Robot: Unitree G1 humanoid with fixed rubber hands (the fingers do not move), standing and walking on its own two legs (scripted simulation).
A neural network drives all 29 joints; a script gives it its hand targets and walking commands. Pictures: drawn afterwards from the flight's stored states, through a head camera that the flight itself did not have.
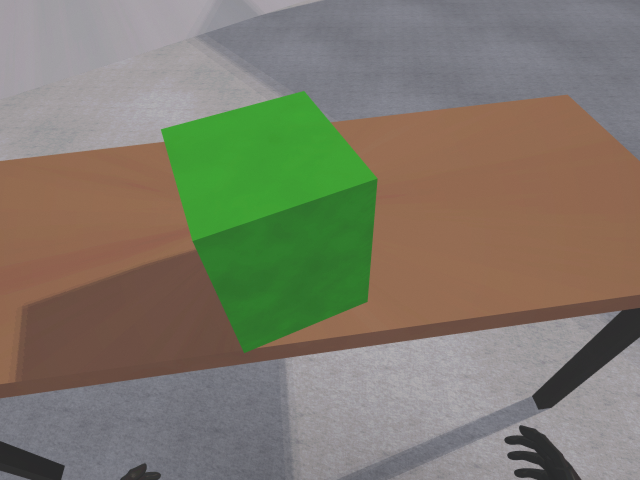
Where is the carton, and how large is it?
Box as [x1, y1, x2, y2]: [161, 91, 377, 352]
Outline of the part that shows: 304,91 161,129 192,240 244,352 367,301 377,178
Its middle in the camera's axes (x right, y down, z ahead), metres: -0.06 -0.02 +0.55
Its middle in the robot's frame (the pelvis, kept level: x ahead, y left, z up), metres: +0.44 +0.08 +0.07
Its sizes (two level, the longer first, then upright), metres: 0.210 0.200 0.250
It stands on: a table, 0.71 m high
